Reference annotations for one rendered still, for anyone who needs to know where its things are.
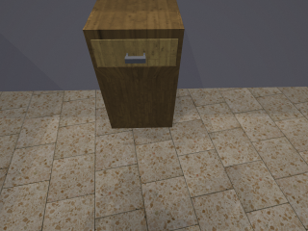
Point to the cabinet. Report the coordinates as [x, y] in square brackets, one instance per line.
[137, 96]

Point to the handle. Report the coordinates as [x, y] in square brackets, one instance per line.
[135, 59]

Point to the drawer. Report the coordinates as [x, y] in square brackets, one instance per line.
[158, 51]

